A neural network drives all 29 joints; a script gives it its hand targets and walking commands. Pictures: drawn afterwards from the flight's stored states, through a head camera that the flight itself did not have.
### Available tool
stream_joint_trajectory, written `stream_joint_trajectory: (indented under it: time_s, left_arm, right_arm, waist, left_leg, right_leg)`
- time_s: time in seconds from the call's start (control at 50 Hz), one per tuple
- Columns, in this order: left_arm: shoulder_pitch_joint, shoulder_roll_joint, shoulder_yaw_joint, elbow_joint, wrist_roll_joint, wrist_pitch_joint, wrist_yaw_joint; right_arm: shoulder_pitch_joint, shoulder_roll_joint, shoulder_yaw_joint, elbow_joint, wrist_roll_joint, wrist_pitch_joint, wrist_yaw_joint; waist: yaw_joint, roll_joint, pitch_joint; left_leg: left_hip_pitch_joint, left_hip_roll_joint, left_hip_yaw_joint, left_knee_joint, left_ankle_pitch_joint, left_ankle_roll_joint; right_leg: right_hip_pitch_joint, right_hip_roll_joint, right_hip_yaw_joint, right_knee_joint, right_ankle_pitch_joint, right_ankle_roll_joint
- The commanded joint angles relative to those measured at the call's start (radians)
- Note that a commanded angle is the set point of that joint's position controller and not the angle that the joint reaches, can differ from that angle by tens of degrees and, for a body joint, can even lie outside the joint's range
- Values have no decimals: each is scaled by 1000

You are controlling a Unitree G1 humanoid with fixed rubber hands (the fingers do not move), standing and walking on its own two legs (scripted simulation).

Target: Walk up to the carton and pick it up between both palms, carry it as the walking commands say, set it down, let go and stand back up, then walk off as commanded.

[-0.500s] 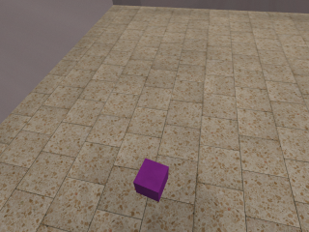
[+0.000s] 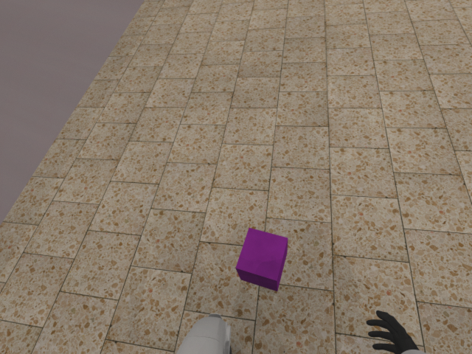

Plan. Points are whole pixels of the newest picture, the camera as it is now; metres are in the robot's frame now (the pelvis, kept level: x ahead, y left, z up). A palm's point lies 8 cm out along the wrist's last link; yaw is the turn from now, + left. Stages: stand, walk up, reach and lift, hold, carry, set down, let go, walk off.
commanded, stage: walk up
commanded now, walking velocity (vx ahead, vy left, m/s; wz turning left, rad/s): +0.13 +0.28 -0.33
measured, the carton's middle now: (263, 259) +0.47 +0.06 -0.69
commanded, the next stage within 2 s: none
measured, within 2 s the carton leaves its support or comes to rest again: neither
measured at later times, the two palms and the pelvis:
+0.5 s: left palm (131, 246) +0.31 +0.33 -0.13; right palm out of the picture +0.04 -0.11 -0.12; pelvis +0.15 +0.11 +0.00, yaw -5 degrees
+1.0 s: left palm (105, 277) +0.24 +0.37 -0.14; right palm (345, 320) +0.20 -0.13 -0.14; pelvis +0.14 +0.12 -0.01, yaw -6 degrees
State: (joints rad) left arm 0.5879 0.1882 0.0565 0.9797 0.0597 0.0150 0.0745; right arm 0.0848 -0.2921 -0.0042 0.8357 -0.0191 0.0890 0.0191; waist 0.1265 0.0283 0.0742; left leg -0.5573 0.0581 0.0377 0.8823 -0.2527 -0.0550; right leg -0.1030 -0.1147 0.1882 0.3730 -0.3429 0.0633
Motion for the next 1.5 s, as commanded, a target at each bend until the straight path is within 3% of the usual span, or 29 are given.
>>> stream_joint_trajectory:
  time_s: [0.0, 0.04, 0.08, 0.12, 0.14, 0.16, 0.2, 0.32, 0.38, 0.54, 0.56, 0.58, 0.6, 0.62, 0.64, 0.7, 0.92, 0.98, 1.0, 1.02, 1.04, 1.06, 1.08, 1.14, 1.32, 1.38, 1.42, 1.46, 1.48]
  left_arm:
    - [64, 218, 48, -18, 2, 9, 1]
    - [-16, 224, 46, -46, -7, 7, -6]
    - [-65, 178, 27, -86, -12, -18, -31]
    - [7, 8, -3, -121, -36, -51, -49]
    - [-34, 62, 2, -115, -17, -53, -58]
    - [-67, 58, -7, -95, -11, -53, -72]
    - [-106, 67, -15, -64, -12, -52, -94]
    - [-267, 65, 0, -73, -17, -46, -98]
    - [-342, 47, 0, -82, -48, -19, -92]
    - [-433, 86, 2, -76, -59, 16, -106]
    - [-402, 104, 7, -71, -49, 2, -97]
    - [-355, 185, 29, -67, -26, -18, -84]
    - [-306, 260, 37, -79, -41, -33, -77]
    - [-274, 264, 33, -70, -50, -29, -68]
    - [-349, 229, 31, -74, -46, -17, -55]
    - [-492, 140, 4, -100, -46, 9, -39]
    - [-399, 209, 8, -62, -21, 19, -48]
    - [-393, 224, 16, -57, -31, 41, -48]
    - [-377, 215, 20, -49, -41, 52, -44]
    - [-327, 166, 18, -50, -48, 61, -45]
    - [-380, 144, 26, -94, -25, 72, -41]
    - [-454, 186, 43, -110, -3, 88, -65]
    - [-432, 175, 55, -110, -14, 86, -89]
    - [-292, 184, 66, -56, -14, 66, -113]
    - [-387, 133, 7, -75, -52, 65, -87]
    - [-346, 112, -11, -60, -52, 42, -74]
    - [-243, 120, -13, -9, -47, 18, -52]
    - [-191, 225, -9, -20, -45, -13, -54]
    - [-265, 278, -2, -21, -28, -22, -58]
  right_arm:
    - [-87, -23, 9, -136, 15, -24, 8]
    - [-1, -33, -5, -129, 22, -31, 9]
    - [269, -84, -53, -29, 22, -64, -4]
    - [492, -318, -105, 5, 27, -108, -11]
    - [385, -267, -101, 3, 21, -115, -9]
    - [257, -139, -74, -15, 16, -127, -6]
    - [161, -18, -50, -31, 8, -143, -3]
    - [359, 33, -44, 105, -11, -161, -38]
    - [410, -30, -55, 136, -4, -159, -60]
    - [384, -66, -77, 99, 1, -101, -81]
    - [384, -48, -73, 106, 15, -97, -76]
    - [413, 0, -60, 96, 33, -100, -70]
    - [474, 76, -48, 83, 23, -86, -74]
    - [462, 56, -65, 113, 10, -66, -77]
    - [453, 83, -61, 104, 18, -57, -80]
    - [362, 30, -78, 90, 6, -33, -69]
    - [234, 48, -76, 23, 4, -5, -66]
    - [291, 45, -73, 40, 4, -24, -64]
    - [315, 24, -75, 37, -3, -38, -62]
    - [311, -71, -91, 10, -26, -57, -62]
    - [264, -217, -115, -15, -15, -56, -69]
    - [324, -217, -116, 19, -16, -53, -83]
    - [283, -175, -105, 32, -18, -49, -94]
    - [116, -77, -90, -11, 0, -57, -91]
    - [316, -125, -102, 68, -24, -93, -68]
    - [313, -128, -95, 93, -17, -77, -48]
    - [313, -91, -84, 111, -6, -76, -36]
    - [385, 47, -47, 96, -17, -74, -22]
    - [326, 35, -60, 98, 23, -58, -37]
  waist:
    - [-2, -327, 20]
    - [-62, -308, 4]
    - [-179, -109, -98]
    - [-226, 363, -284]
    - [-184, 255, -184]
    - [-126, 146, -55]
    - [-72, 137, -16]
    - [-96, 147, -1]
    - [-115, 132, 5]
    - [-114, 157, -67]
    - [-83, 140, -90]
    - [-70, 27, -171]
    - [-85, -153, -278]
    - [-91, -65, -279]
    - [-109, -139, -230]
    - [-142, -151, -115]
    - [-113, -217, -139]
    - [-156, -189, -148]
    - [-179, -137, -129]
    - [-173, 126, -94]
    - [-195, 276, -6]
    - [-212, 120, 2]
    - [-161, 71, -8]
    - [-84, 190, -10]
    - [-208, 293, 0]
    - [-189, 300, -29]
    - [-121, 162, -35]
    - [-136, -171, -118]
    - [-118, -262, -45]
  left_leg:
    - [17, 13, -4, -163, -20, 9]
    - [259, 18, 0, -292, -36, 38]
    - [661, 25, 52, -443, -26, 52]
    - [796, 448, -573, -717, -467, 100]
    - [624, 448, -649, -777, -449, 118]
    - [504, 361, -494, -741, -362, 116]
    - [425, 221, -209, -710, 6, 115]
    - [495, 195, 1, -611, 778, 154]
    - [559, 262, -21, -529, 1171, 165]
    - [531, 250, 16, -288, 1084, 157]
    - [462, 201, 58, -171, 932, 118]
    - [289, 127, 103, 8, 487, 55]
    - [119, -16, 91, 288, -481, 22]
    - [219, -6, -57, 346, -436, 25]
    - [188, -2, -40, 396, -400, 26]
    - [179, 11, -15, 347, -265, 20]
    - [224, -27, 20, -66, -246, -2]
    - [356, -17, 50, -331, -110, 22]
    - [439, 18, 29, -497, -10, 28]
    - [494, 282, -278, -689, -65, 62]
    - [283, 561, -498, -711, 219, 204]
    - [245, 543, -442, -671, 272, 245]
    - [247, 445, -336, -652, 87, 180]
    - [298, 261, -150, -630, -7, 65]
    - [434, 239, -91, -616, 124, 156]
    - [363, 215, -73, -574, 140, 183]
    - [254, 180, -50, -470, 229, 137]
    - [90, 73, 9, -240, -278, 28]
    - [204, 54, -37, -254, -315, 30]
  right_leg:
    - [36, -183, 128, -74, 477, -160]
    - [-121, -191, 123, -89, 243, -137]
    - [-323, -50, 16, 120, -53, -113]
    - [-584, 158, -104, 730, -317, -103]
    - [-566, 94, -43, 860, -222, -120]
    - [-560, 44, -73, 878, -114, -126]
    - [-462, -18, -156, 783, 8, -98]
    - [-418, 38, -253, 594, 27, -69]
    - [-396, 91, -257, 441, 27, -64]
    - [-213, 127, -288, 204, 94, -109]
    - [-91, 108, -287, 50, 303, -119]
    - [139, -58, -166, 10, 833, -155]
    - [276, -390, 107, 87, 1509, -294]
    - [120, -400, 55, 78, 1551, -345]
    - [51, -354, -2, 46, 1356, -374]
    - [-94, -173, -127, -4, 916, -282]
    - [-109, -160, -46, -57, 404, -262]
    - [-163, -137, -66, -33, 328, -217]
    - [-246, -92, -108, 10, 225, -168]
    - [-421, 35, -212, 229, 17, -92]
    - [-510, 172, -178, 496, -280, -33]
    - [-471, 162, 5, 719, -219, -34]
    - [-473, 171, 51, 801, -109, -45]
    - [-470, 192, -15, 865, 35, -5]
    - [-310, 131, -220, 401, -67, 39]
    - [-119, 147, -276, 146, -100, 2]
    - [93, 122, -251, -154, 175, -19]
    - [213, -251, 109, -182, 369, -30]
    - [-78, -285, 85, -168, 363, -147]
